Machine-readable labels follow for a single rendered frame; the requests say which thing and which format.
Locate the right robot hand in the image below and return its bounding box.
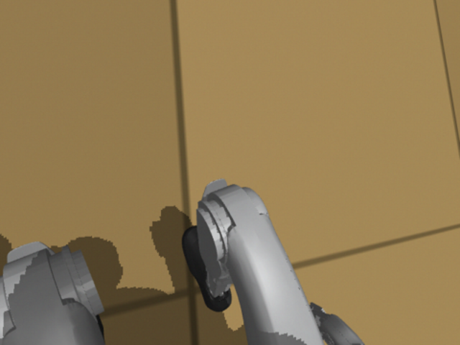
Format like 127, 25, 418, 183
309, 303, 365, 345

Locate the right robot foot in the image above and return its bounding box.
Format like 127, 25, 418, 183
182, 226, 231, 312

